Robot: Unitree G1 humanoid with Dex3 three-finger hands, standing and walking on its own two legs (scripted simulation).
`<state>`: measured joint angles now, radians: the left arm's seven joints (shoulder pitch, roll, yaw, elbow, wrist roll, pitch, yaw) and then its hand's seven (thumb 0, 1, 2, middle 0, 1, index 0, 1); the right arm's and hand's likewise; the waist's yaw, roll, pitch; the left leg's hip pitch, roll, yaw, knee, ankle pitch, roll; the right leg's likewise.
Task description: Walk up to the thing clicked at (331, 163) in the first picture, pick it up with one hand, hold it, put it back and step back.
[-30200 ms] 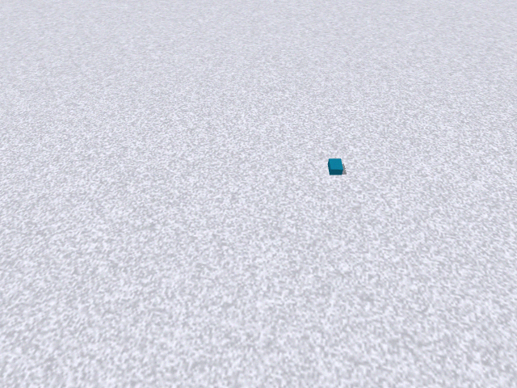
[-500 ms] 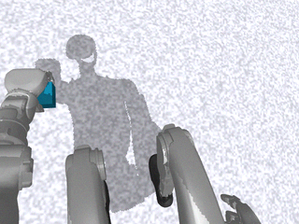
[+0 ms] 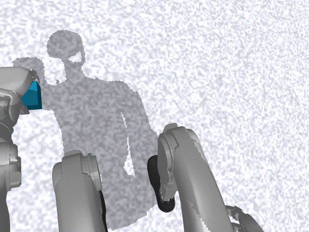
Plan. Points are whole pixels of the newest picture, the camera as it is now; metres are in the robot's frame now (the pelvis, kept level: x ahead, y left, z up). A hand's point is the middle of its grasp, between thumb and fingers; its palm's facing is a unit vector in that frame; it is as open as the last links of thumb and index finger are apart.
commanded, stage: lower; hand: left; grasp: from above
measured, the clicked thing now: (21, 96) +0.50 +0.24 -0.20
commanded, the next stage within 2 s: rest in 0.38 s
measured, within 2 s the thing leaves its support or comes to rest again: neither
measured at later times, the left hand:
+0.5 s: hand (26, 101) +0.49 +0.24 -0.22, palm faces -0.47 +0.01 -0.88, open 9.3 cm
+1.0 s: hand (33, 104) +0.49 +0.24 -0.27, palm faces -0.49 -0.03 -0.87, open 9.3 cm
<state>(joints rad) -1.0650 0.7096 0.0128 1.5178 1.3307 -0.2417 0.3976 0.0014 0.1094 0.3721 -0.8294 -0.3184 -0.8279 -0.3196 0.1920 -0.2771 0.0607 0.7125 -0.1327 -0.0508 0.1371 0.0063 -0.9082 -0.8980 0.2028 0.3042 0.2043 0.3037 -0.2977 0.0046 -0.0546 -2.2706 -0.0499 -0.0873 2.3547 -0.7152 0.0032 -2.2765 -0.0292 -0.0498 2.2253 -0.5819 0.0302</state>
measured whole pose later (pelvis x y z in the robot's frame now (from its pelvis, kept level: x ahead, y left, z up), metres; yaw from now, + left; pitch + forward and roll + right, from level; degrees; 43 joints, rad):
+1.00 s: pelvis +0.00 +0.00 -0.04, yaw -5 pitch +33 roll -12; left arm -1.09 0.91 0.12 1.69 1.43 -0.28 0.56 0.00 0.10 0.38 -0.84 -0.31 -0.84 -0.32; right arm 0.18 -0.34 0.18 0.65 -0.22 -0.14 0.20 0.00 -0.91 -0.90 0.20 0.30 0.20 0.30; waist -0.39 -0.08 0.10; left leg -2.34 -0.05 -0.17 2.51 -0.75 0.00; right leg -2.32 -0.01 -0.12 2.32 -0.58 0.04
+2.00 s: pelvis +0.00 +0.01 -0.04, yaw -7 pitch +30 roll -14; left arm -1.14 1.01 0.07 1.77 1.40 -0.27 0.61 0.00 0.11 0.39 -0.82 -0.33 -0.81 -0.34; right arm 0.15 -0.37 0.28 0.61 -0.24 -0.20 0.25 0.00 -0.91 -0.90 0.20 0.30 0.20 0.30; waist -0.44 -0.13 0.17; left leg -2.33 -0.04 -0.21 2.54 -0.75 0.01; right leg -2.29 0.00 -0.16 2.30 -0.56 0.05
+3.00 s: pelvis -0.01 +0.01 -0.03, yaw -8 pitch +29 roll -15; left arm -1.11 1.04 0.07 1.72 1.38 -0.27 0.59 0.00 -0.15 0.74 -0.40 -0.68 -0.38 -0.70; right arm 0.15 -0.38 0.30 0.57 -0.24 -0.22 0.24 0.00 -0.90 -0.90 0.20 0.30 0.20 0.30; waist -0.44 -0.14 0.21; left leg -2.32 -0.04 -0.22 2.53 -0.74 0.01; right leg -2.27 0.01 -0.17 2.28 -0.55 0.06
